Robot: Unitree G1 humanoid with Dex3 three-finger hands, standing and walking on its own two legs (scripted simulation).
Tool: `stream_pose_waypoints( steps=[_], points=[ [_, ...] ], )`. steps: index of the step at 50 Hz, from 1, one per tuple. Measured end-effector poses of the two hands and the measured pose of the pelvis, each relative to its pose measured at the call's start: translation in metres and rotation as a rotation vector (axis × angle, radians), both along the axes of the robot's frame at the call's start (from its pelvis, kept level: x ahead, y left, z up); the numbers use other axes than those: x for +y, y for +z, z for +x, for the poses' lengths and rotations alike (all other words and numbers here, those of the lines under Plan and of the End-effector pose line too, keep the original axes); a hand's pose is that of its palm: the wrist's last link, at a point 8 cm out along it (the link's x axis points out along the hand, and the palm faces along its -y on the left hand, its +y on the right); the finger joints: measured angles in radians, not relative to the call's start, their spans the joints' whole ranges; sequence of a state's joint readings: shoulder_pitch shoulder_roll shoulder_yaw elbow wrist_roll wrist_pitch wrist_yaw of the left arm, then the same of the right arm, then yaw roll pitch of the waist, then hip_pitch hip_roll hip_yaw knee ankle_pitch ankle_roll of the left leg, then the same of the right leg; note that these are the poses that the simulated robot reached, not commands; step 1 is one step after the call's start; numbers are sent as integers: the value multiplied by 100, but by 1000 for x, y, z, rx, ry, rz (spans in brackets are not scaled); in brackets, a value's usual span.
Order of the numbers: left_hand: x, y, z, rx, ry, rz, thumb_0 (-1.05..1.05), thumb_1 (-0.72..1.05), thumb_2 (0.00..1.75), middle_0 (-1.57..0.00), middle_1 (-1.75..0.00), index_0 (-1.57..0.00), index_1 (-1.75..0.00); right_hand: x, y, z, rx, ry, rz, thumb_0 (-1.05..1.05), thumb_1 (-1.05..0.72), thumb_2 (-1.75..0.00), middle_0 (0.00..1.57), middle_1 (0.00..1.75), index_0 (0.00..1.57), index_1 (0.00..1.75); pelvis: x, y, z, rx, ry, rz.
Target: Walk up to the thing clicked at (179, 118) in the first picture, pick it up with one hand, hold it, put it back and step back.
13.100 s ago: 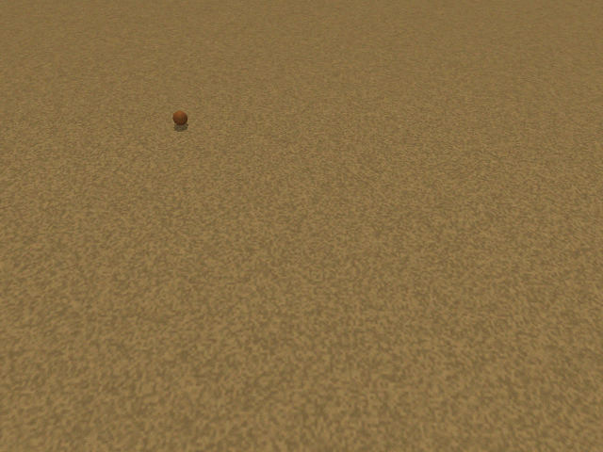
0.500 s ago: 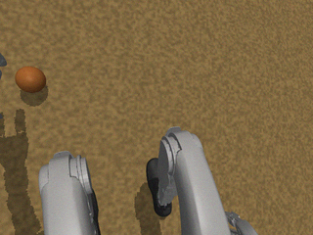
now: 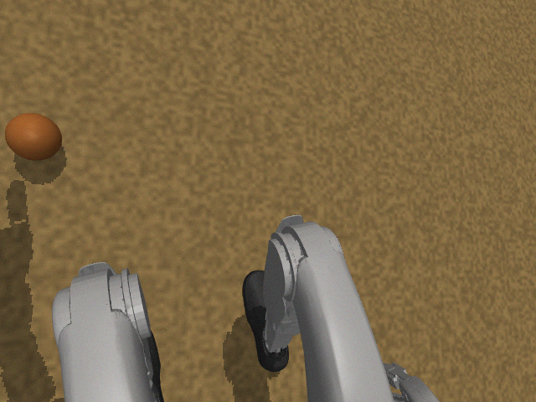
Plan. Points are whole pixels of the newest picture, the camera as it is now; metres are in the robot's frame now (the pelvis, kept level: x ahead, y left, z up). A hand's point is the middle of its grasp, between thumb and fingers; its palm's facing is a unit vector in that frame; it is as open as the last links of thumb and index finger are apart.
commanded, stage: rise first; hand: left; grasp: from above
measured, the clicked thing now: (34, 137) +0.55 +0.25 -0.30
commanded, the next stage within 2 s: approach in 1.44 s
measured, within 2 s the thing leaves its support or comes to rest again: neither
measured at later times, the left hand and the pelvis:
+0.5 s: hand out of the picture +0.50 +0.30 -0.19, palm faces -0.46 -0.06 -0.88, open 13.8 cm; pelvis +0.00 +0.00 -0.01, yaw -1 degrees
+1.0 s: hand out of the picture +0.50 +0.30 -0.18, palm faces -0.46 -0.05 -0.89, open 13.4 cm; pelvis +0.00 +0.00 -0.01, yaw -1 degrees
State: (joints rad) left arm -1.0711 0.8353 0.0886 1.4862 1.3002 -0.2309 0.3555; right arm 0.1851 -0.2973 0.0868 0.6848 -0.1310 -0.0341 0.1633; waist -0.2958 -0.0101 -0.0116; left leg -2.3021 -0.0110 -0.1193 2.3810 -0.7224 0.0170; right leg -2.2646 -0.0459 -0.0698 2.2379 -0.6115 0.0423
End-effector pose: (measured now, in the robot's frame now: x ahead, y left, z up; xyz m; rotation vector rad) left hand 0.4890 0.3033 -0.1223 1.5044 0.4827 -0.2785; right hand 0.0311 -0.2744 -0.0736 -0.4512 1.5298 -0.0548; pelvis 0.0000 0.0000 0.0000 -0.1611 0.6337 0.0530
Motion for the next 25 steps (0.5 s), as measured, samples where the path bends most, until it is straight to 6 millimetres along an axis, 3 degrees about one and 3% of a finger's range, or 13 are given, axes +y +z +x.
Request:
stream_pose_waypoints(
  steps=[25],
  points=[
    [-2,-12,16,-3,7,4,0,-49,98,-12,-104,-13,-103,7,-5,-19,32,-20,-1,0,-91,-91,20,30,20,30,1,-11,-1,-10,-11,-13]
  ],
)
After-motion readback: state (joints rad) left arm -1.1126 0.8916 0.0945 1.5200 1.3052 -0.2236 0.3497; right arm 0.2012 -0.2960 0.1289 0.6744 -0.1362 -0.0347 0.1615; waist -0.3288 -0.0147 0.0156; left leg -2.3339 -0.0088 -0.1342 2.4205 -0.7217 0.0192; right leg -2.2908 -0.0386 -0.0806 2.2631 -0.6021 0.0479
